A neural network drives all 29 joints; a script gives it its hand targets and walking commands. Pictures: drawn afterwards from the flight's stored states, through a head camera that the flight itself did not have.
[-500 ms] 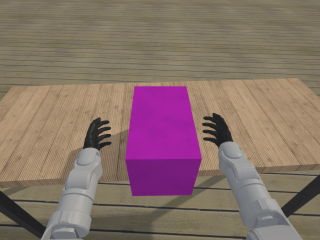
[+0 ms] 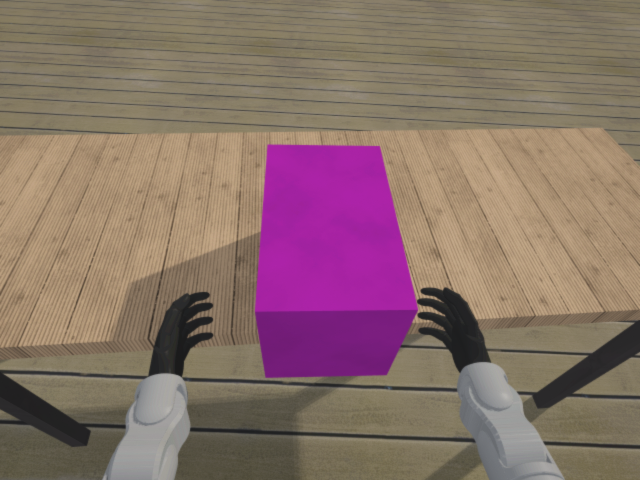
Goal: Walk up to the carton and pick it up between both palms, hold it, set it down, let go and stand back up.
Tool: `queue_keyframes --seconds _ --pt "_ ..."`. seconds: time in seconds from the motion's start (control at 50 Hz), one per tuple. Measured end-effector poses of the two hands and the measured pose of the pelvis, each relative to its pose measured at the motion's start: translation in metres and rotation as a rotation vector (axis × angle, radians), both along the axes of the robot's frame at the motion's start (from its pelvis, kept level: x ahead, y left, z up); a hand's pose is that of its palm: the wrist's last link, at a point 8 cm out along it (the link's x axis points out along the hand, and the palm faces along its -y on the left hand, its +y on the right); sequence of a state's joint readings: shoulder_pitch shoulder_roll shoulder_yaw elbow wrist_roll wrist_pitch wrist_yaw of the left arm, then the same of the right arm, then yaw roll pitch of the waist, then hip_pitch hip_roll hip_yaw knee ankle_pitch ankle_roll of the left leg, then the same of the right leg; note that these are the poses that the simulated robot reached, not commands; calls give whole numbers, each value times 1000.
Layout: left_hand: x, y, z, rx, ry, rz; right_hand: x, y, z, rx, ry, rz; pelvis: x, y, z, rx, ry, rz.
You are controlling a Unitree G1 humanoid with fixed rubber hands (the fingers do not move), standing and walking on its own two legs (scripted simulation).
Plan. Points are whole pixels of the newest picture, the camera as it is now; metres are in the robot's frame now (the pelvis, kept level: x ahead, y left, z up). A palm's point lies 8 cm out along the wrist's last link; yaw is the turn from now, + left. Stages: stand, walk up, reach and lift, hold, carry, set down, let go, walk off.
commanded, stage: let go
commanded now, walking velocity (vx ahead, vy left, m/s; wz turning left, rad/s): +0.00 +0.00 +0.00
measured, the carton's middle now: (325, 256) +0.44 +0.00 +0.01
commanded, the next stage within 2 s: stand in 0.84 s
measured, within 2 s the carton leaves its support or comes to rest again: neither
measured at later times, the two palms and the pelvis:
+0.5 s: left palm (157, 444) +0.20 +0.21 -0.07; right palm (468, 419) +0.23 -0.19 -0.06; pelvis +0.04 +0.00 +0.00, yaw +1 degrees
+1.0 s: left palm out of the picture +0.17 +0.22 -0.10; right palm (508, 458) +0.19 -0.25 -0.11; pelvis +0.07 -0.02 -0.01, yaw +2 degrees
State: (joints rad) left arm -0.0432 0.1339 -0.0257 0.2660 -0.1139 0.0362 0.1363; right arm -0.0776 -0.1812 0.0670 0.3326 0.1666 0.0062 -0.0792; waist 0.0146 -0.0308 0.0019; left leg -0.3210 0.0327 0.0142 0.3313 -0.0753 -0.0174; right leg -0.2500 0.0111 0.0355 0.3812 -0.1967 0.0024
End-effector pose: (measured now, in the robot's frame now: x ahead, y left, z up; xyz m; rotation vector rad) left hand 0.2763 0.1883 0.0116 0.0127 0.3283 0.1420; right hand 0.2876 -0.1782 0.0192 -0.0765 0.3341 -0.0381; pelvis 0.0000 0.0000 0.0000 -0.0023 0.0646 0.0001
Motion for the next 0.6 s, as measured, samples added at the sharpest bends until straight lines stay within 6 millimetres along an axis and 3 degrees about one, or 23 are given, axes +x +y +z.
queue_keyframes --seconds 0.22,0.6 --pt "-27 11 -26 30 74 4 -24 -10 -24 -33 54 0 19 4 1 6 -16 3" --pt "-86 22 -94 98 334 -12 -70 -19 -97 -82 295 21 42 -4 -6 16 0 21"
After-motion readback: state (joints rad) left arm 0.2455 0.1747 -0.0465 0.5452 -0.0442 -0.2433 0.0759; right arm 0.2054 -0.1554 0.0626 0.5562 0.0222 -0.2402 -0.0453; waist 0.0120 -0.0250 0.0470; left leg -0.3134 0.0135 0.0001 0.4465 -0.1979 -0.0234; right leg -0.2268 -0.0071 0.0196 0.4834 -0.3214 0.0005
